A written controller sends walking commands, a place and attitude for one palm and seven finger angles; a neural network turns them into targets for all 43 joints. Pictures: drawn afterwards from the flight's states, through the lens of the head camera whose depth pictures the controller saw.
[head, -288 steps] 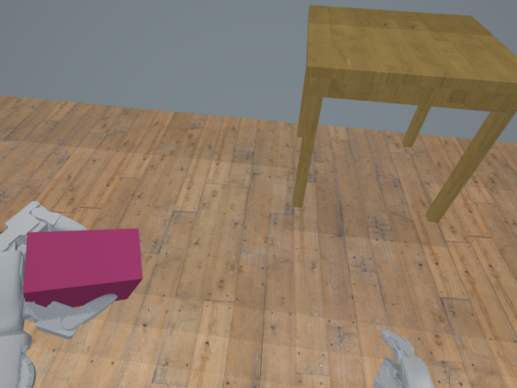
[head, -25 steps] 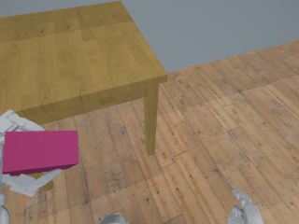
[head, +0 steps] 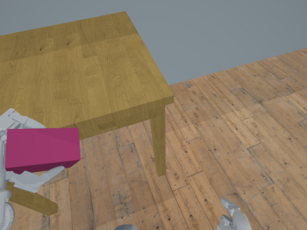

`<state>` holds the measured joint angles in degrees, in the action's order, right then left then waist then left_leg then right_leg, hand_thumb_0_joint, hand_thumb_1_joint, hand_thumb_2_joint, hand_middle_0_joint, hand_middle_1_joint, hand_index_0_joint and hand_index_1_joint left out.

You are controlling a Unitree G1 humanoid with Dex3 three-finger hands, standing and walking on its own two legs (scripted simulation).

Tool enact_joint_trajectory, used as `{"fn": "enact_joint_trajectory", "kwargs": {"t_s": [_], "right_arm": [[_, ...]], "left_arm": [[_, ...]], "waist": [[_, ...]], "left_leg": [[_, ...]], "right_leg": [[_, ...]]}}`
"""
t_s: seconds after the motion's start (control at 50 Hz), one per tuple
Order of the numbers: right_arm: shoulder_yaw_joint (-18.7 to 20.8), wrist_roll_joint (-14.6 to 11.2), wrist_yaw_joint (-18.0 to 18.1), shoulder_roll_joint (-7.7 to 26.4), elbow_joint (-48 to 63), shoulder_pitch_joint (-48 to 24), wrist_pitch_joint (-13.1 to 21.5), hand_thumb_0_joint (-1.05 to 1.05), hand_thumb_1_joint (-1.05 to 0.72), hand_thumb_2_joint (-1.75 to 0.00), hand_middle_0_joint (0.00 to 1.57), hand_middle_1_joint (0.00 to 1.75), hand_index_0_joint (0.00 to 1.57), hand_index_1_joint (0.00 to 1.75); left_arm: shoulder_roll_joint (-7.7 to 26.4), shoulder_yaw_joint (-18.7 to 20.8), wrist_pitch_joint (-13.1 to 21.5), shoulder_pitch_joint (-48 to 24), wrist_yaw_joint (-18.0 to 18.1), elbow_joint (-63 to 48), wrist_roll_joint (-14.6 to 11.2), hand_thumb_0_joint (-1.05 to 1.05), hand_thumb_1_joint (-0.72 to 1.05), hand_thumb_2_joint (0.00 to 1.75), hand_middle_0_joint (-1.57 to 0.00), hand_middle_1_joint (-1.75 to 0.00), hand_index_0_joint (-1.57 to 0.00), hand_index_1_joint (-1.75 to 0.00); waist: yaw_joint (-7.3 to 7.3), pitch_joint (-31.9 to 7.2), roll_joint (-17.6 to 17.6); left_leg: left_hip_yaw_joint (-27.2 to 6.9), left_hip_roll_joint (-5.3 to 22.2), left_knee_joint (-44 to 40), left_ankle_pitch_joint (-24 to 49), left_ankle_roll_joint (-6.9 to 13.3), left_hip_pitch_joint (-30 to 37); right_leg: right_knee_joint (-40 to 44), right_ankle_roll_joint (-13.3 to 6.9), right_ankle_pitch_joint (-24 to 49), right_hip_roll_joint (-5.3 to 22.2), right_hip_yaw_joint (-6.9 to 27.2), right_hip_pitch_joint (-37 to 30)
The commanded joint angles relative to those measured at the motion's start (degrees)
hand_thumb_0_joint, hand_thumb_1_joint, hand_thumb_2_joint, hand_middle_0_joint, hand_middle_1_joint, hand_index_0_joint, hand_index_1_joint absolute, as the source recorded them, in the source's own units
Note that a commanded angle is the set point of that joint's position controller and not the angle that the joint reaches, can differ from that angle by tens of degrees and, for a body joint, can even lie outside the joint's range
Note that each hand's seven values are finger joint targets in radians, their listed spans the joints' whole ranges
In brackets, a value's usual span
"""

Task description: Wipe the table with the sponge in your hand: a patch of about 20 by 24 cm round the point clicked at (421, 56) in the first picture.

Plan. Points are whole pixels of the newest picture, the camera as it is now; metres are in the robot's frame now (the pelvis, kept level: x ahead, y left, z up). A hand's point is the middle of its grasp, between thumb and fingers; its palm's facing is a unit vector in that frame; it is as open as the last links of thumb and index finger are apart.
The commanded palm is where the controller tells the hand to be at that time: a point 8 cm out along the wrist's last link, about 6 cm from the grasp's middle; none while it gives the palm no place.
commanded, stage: take the last steps up to it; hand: left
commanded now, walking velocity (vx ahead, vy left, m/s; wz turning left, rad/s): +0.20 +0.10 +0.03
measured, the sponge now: (53, 150) +0.23 +0.21 +0.16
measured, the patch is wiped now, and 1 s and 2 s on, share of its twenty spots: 0.00 0.00 0.00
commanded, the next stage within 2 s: come to a stop and stand still in 0.26 s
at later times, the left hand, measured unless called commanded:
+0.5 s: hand (46, 111) +0.31 +0.25 +0.19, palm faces +0.37 -0.82 -0.44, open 10.4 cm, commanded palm +0.25 +0.29 +0.19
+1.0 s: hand (41, 134) +0.26 +0.24 +0.18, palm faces +0.38 -0.81 -0.45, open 10.4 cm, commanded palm +0.20 +0.28 +0.19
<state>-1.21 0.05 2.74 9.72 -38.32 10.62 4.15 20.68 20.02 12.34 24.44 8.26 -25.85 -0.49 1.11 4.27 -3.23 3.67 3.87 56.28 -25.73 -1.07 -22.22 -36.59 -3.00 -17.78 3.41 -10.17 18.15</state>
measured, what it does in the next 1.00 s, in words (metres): steps on the spot: left foot, then right foot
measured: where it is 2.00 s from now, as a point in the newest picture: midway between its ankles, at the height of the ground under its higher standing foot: outside the picture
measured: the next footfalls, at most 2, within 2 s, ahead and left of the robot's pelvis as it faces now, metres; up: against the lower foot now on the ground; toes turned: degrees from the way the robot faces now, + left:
left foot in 0.28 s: +0.15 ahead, +0.14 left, +0.00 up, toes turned +9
right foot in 0.58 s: +0.16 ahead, -0.10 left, +0.00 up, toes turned -7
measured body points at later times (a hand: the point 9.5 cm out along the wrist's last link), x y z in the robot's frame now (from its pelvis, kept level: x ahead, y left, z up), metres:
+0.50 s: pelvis +0.09 +0.01 +0.01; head +0.12 +0.02 +0.46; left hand +0.28 +0.29 +0.21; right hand +0.26 -0.19 -0.08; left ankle +0.11 +0.13 -0.73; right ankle +0.09 -0.09 -0.69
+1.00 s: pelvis +0.05 +0.00 +0.01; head +0.07 +0.01 +0.46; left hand +0.23 +0.28 +0.20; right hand +0.22 -0.26 -0.07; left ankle +0.04 +0.12 -0.73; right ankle +0.12 -0.09 -0.72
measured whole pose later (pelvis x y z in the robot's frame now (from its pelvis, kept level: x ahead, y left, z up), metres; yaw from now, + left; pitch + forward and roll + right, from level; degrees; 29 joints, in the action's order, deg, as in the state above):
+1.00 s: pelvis +0.05 +0.00 +0.01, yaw +1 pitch -1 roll +1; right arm 2.1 0.4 4.5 14.7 -32.4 10.5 0.9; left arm 22.4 20.1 10.3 30.2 9.6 -33.2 -0.5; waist -0.6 3.1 1.9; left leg 3.1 1.0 28.9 -17.1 -0.3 -12.1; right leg -31.5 -2.1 -11.4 2.4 -7.6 20.1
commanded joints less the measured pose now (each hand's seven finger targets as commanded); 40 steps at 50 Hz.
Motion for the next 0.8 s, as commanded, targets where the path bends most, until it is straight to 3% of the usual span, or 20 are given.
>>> {"fn": "enact_joint_trajectory", "kwargs": {"t_s": [0.0, 0.06, 0.1, 0.2, 0.22, 0.24, 0.26, 0.28, 0.3, 0.32, 0.36, 0.42, 0.48, 0.54, 0.56, 0.6, 0.62, 0.64, 0.7, 0.78], "right_arm": [[2.6, -0.1, 0.3, 6.3, 9.3, -5.7, 2.1, 0.00, -0.90, -0.90, 0.20, 0.30, 0.20, 0.30], [3.0, 0.3, 0.5, 6.1, 10.7, -5.5, 1.8, 0.00, -0.90, -0.90, 0.20, 0.30, 0.20, 0.30], [3.4, 0.4, 0.4, 5.9, 12.2, -5.2, 1.9, 0.00, -0.90, -0.90, 0.20, 0.30, 0.20, 0.30], [4.6, 0.3, 0.9, 6.7, 13.4, -2.7, 1.5, 0.00, -0.90, -0.90, 0.20, 0.30, 0.20, 0.30], [5.2, -0.1, 1.4, 7.4, 13.3, -2.1, 1.4, 0.00, -0.90, -0.90, 0.20, 0.30, 0.20, 0.30], [5.5, -0.3, 1.6, 8.4, 13.7, -1.9, 1.5, 0.00, -0.90, -0.90, 0.20, 0.30, 0.20, 0.30], [5.8, -0.7, 1.3, 9.6, 14.2, -2.1, 1.6, 0.00, -0.90, -0.90, 0.20, 0.30, 0.20, 0.30], [5.2, -0.3, 1.3, 8.6, 13.6, -2.0, 2.0, 0.00, -0.90, -0.90, 0.20, 0.30, 0.20, 0.30], [5.0, 0.0, 1.1, 8.5, 13.2, -2.5, 2.3, 0.00, -0.90, -0.90, 0.20, 0.30, 0.20, 0.30], [5.3, -0.6, 1.0, 8.2, 12.7, -2.5, 2.5, 0.00, -0.90, -0.90, 0.20, 0.30, 0.20, 0.30], [5.2, -0.7, 0.1, 8.6, 12.2, -2.2, 2.9, 0.00, -0.90, -0.90, 0.20, 0.30, 0.20, 0.30], [3.9, -0.2, -0.3, 8.0, 12.8, -2.6, 3.7, 0.00, -0.90, -0.90, 0.20, 0.30, 0.20, 0.30], [3.1, -0.2, 0.0, 7.7, 12.9, -1.8, 4.5, 0.00, -0.90, -0.90, 0.20, 0.30, 0.20, 0.30], [2.4, -0.3, 0.8, 7.3, 13.0, -2.9, 4.1, 0.00, -0.90, -0.90, 0.20, 0.30, 0.20, 0.30], [2.2, -0.2, 0.9, 6.7, 13.2, -2.7, 3.8, 0.00, -0.90, -0.90, 0.20, 0.30, 0.20, 0.30], [2.6, -0.4, 0.4, 6.0, 13.2, -1.8, 3.4, 0.00, -0.90, -0.90, 0.20, 0.30, 0.20, 0.30], [2.7, -0.6, 0.3, 5.9, 13.3, -2.9, 3.1, 0.00, -0.90, -0.90, 0.20, 0.30, 0.20, 0.30], [1.7, -0.4, 0.3, 4.8, 12.8, -3.8, 2.7, 0.00, -0.90, -0.90, 0.20, 0.30, 0.20, 0.30], [0.7, -0.1, 1.4, 4.4, 12.8, -6.2, 1.0, 0.00, -0.90, -0.90, 0.20, 0.30, 0.20, 0.30], [2.0, 0.1, 1.9, 5.7, 14.2, -6.1, -0.5, 0.00, -0.90, -0.90, 0.20, 0.30, 0.20, 0.30]], "left_arm": [[10.8, 8.5, 4.5, -1.1, 1.3, -11.9, -0.8, 0.00, 0.10, 1.30, -1.20, -1.60, -1.20, -1.60], [11.7, 9.7, 5.4, 1.0, 2.1, -15.9, -0.4, 0.00, 0.10, 1.30, -1.20, -1.60, -1.20, -1.60], [11.4, 9.9, 5.1, 2.8, 2.7, -18.0, -0.7, 0.00, 0.10, 1.30, -1.20, -1.60, -1.20, -1.60], [10.9, 9.2, 4.2, 1.2, 3.5, -19.1, -0.9, 0.00, 0.10, 1.30, -1.20, -1.60, -1.20, -1.60], [10.7, 8.7, 4.2, 0.4, 3.5, -18.9, -1.0, 0.00, 0.10, 1.30, -1.20, -1.60, -1.20, -1.60], [10.7, 8.6, 4.6, -0.8, 3.4, -19.4, -1.1, 0.00, 0.10, 1.30, -1.20, -1.60, -1.20, -1.60], [10.8, 8.6, 4.9, -1.5, 3.3, -19.3, -1.2, 0.00, 0.10, 1.30, -1.20, -1.60, -1.20, -1.60], [11.5, 9.1, 5.4, -0.6, 3.0, -15.8, -1.1, 0.00, 0.10, 1.30, -1.20, -1.60, -1.20, -1.60], [12.4, 9.1, 5.1, -1.7, 2.5, -15.6, -0.8, 0.00, 0.10, 1.30, -1.20, -1.60, -1.20, -1.60], [12.1, 8.4, 5.3, -2.6, 2.3, -17.9, -1.0, 0.00, 0.10, 1.30, -1.20, -1.60, -1.20, -1.60], [9.8, 6.8, 4.6, 0.2, 1.7, -19.2, -0.9, 0.00, 0.10, 1.30, -1.20, -1.60, -1.20, -1.60], [9.1, 6.1, 2.9, 2.5, 1.4, -21.8, -1.7, 0.00, 0.10, 1.30, -1.20, -1.60, -1.20, -1.60], [9.4, 6.8, 1.6, 2.8, 2.0, -19.3, -1.9, 0.00, 0.10, 1.30, -1.20, -1.60, -1.20, -1.60], [10.3, 7.9, 1.4, 0.7, 2.3, -17.5, -1.5, 0.00, 0.10, 1.30, -1.20, -1.60, -1.20, -1.60], [11.0, 8.3, 1.5, -0.3, 2.5, -16.0, -1.2, 0.00, 0.10, 1.30, -1.20, -1.60, -1.20, -1.60], [9.8, 6.9, 0.3, 0.1, 2.1, -12.6, -2.2, 0.00, 0.10, 1.30, -1.20, -1.60, -1.20, -1.60], [11.1, 7.9, 0.1, -0.3, 2.1, -13.3, -2.2, 0.00, 0.10, 1.30, -1.20, -1.60, -1.20, -1.60], [11.8, 8.6, 0.3, -0.5, 2.5, -14.5, -1.9, 0.00, 0.10, 1.30, -1.20, -1.60, -1.20, -1.60], [11.0, 9.3, 0.7, 3.4, 3.2, -13.7, -1.0, 0.00, 0.10, 1.30, -1.20, -1.60, -1.20, -1.60], [10.9, 10.0, 0.6, 5.7, 3.3, -15.4, -1.1, 0.00, 0.10, 1.30, -1.20, -1.60, -1.20, -1.60]], "waist": [[-0.85, -8.0, 10.1], [-0.70, -10.8, 9.2], [0.32, -12.0, 11.0], [-0.83, -12.0, 8.5], [-1.36, -12.1, 5.3], [-1.58, -12.9, -1.5], [-1.15, -13.4, -11.5], [-1.48, -13.0, -15.1], [-1.56, -11.2, -13.2], [-1.33, -11.1, -10.8], [-1.15, -10.5, -7.3], [-1.01, -11.5, -10.3], [-1.40, -11.1, -9.5], [-0.88, -10.9, -6.9], [-1.58, -11.2, -1.4], [-1.35, -12.7, 15.2], [-0.81, -13.3, 16.4], [-1.28, -13.9, 15.1], [-1.10, -14.7, 11.1], [-0.38, -15.2, 12.1]], "left_leg": [[-3.5, 1.7, 13.6, 3.7, -1.1, -16.2], [0.7, 1.4, -3.8, 5.4, -0.5, -7.5], [3.7, 0.0, -12.5, 6.8, -0.3, -5.1], [6.8, -2.5, -28.5, 15.8, 0.1, 8.0], [5.3, -1.0, -31.9, 17.7, 0.7, 13.7], [-0.4, 3.7, -33.4, 21.2, 3.3, 19.1], [-14.1, 13.9, -33.6, 33.7, 8.7, 24.9], [-23.8, 19.8, -37.8, 34.2, 13.3, 23.5], [-25.2, 20.9, -38.5, 30.6, 15.0, 20.6], [-22.5, 19.8, -36.8, 31.2, 15.2, 21.8], [-13.2, 15.7, -35.8, 35.7, 12.4, 19.4], [-4.0, 12.4, -35.3, 41.3, 7.8, 15.1], [-2.9, 12.7, -34.1, 40.5, 5.8, 13.9], [-0.6, 10.4, -29.4, 29.7, 2.7, 8.8], [1.2, 7.3, -25.1, 22.9, 0.8, 5.3], [1.9, -2.4, -10.9, 0.8, -2.2, 1.7], [-1.4, -2.9, -2.9, -5.6, -1.8, -0.2], [-4.4, -2.3, 0.7, -5.9, -1.6, -2.7], [-3.2, -2.7, -0.1, -2.2, -2.1, -3.3], [-1.3, -3.1, -8.4, 0.0, -1.4, -0.3]], "right_leg": [[17.9, -5.9, 24.7, 17.5, 19.3, -15.8], [15.4, -4.9, 35.3, 15.4, 11.5, -14.9], [14.3, -5.0, 36.4, 15.0, 11.1, -17.6], [9.3, -2.3, 25.3, 12.4, 9.6, -13.1], [5.0, -0.9, 20.6, 11.0, 8.7, -9.7], [-3.0, 1.1, 14.3, 7.2, 6.6, -4.2], [-12.8, 3.7, -6.9, 0.9, 3.4, 6.4], [-23.4, 3.9, -20.3, -1.4, 5.3, 11.4], [-27.7, 3.8, -19.0, 0.2, 8.2, 13.5], [-27.6, 4.0, -16.6, 1.1, 9.1, 15.5], [-22.4, 4.5, -10.2, 1.2, 7.6, 13.6], [-10.2, 5.2, -3.7, -1.0, 4.3, 3.8], [1.3, 5.3, -1.0, -2.6, 2.9, -2.4], [12.0, 4.8, 12.0, -0.8, 4.6, -11.8], [12.3, 3.3, 27.1, 3.4, 9.7, -14.3], [14.8, -3.5, 45.7, 15.1, 24.3, -12.4], [15.1, -5.3, 50.6, 18.3, 26.4, -12.0], [13.3, -6.2, 53.1, 19.3, 24.2, -14.6], [11.3, -4.0, 55.1, 15.4, 16.0, -16.9], [13.5, -4.1, 44.1, 14.7, 15.9, -16.4]]}}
